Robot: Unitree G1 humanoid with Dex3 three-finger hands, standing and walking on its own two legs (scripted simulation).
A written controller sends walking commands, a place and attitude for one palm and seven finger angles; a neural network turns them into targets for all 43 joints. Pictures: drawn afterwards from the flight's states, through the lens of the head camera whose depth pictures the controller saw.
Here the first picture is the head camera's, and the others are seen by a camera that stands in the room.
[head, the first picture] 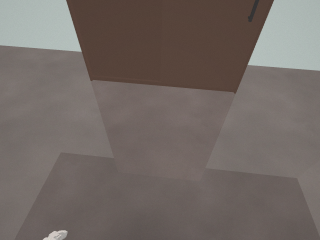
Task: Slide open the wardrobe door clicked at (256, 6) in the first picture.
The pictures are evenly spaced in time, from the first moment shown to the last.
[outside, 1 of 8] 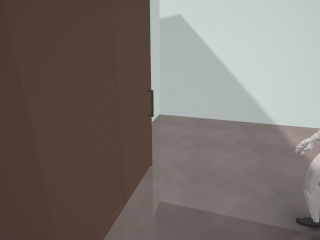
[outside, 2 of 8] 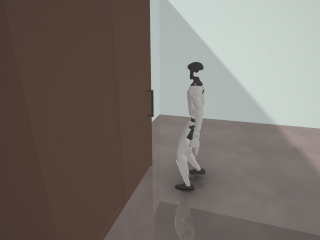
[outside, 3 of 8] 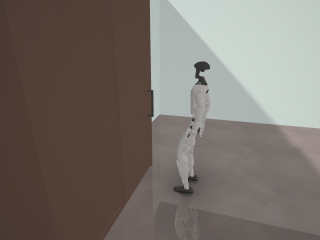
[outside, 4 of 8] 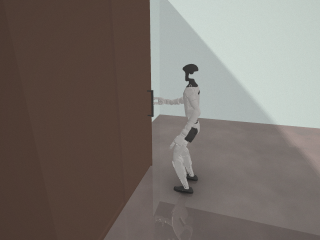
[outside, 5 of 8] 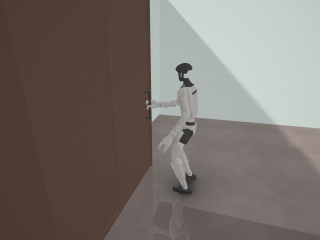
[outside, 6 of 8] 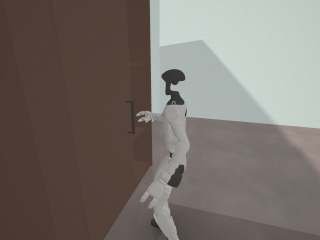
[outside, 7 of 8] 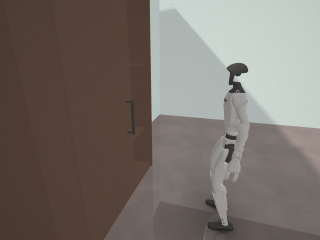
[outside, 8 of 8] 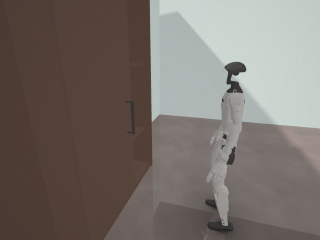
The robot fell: no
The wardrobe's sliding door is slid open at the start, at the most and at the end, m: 0.00 0.52 0.51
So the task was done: yes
